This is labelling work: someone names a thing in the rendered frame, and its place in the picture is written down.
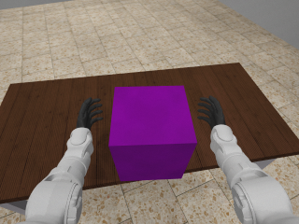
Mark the robot right upper arm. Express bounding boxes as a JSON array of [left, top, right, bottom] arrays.
[[231, 176, 299, 224]]

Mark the robot right forearm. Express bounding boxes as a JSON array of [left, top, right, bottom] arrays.
[[210, 124, 292, 210]]

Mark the left robot hand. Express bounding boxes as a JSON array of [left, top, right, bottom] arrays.
[[76, 97, 103, 130]]

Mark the robot left forearm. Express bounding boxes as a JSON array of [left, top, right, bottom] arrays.
[[25, 127, 94, 219]]

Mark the table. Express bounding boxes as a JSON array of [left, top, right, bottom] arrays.
[[0, 63, 299, 215]]

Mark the robot left upper arm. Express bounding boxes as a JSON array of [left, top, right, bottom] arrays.
[[15, 180, 83, 224]]

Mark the right robot hand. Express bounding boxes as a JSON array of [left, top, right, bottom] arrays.
[[197, 95, 226, 131]]

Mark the carton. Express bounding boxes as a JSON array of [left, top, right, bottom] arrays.
[[108, 85, 197, 182]]

